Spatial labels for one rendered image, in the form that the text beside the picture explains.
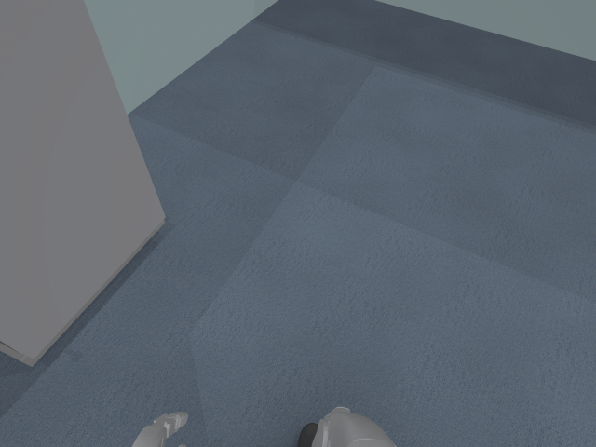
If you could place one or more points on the right robot foot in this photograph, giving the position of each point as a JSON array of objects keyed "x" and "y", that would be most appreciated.
[{"x": 307, "y": 435}]

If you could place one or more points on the robot left hand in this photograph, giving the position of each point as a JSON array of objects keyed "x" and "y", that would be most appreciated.
[{"x": 163, "y": 427}]

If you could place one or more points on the robot right thigh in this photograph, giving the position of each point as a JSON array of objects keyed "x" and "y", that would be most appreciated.
[{"x": 351, "y": 430}]

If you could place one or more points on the fridge door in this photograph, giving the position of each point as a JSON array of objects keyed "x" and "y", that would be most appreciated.
[{"x": 76, "y": 197}]

